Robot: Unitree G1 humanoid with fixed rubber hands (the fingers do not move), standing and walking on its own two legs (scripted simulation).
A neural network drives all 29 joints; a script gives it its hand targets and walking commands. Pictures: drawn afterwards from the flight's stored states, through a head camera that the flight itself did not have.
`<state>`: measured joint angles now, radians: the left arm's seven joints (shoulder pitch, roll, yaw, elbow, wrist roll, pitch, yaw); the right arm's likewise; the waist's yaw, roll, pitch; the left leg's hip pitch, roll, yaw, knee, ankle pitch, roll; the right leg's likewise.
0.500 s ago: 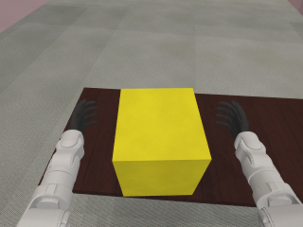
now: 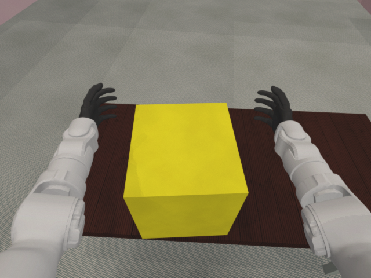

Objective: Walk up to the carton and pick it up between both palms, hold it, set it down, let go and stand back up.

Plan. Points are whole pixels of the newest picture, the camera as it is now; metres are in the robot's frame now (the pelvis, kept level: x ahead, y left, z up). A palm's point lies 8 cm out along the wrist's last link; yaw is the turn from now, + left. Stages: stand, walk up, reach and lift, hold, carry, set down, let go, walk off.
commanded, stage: reach and lift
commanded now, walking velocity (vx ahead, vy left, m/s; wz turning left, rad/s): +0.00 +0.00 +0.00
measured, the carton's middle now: (183, 172) +0.40 +0.02 -0.06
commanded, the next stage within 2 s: none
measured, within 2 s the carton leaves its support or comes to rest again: neither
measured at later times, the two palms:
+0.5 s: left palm (107, 162) +0.40 +0.22 -0.01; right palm (269, 167) +0.40 -0.20 -0.02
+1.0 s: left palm (118, 163) +0.40 +0.19 -0.02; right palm (247, 163) +0.41 -0.15 -0.02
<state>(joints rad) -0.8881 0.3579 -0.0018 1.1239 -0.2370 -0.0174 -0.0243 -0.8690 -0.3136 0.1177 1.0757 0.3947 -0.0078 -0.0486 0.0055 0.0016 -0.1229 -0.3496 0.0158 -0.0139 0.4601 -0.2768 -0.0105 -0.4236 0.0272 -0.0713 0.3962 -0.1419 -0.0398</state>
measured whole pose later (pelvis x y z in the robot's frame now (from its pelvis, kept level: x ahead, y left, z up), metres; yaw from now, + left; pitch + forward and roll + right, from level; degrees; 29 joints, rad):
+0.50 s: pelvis -0.03 +0.00 -0.04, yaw +0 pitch +26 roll +0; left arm -0.90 0.30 -0.06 1.50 -0.33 -0.51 -0.02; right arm -0.86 -0.28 0.18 1.34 0.41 -0.43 -0.02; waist 0.01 0.04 -0.24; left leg -0.87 0.01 -0.01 0.78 -0.36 -0.01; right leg -0.94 0.01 -0.07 0.71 -0.21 -0.04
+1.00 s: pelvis -0.04 +0.00 -0.06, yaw +1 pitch +27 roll -1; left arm -0.98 0.22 -0.04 1.53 -0.27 -0.53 0.03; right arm -0.99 -0.13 0.02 1.49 0.26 -0.47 -0.09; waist 0.00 0.00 -0.29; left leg -0.99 0.00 -0.04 0.90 -0.40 -0.02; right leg -1.05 0.00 -0.10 0.82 -0.26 -0.05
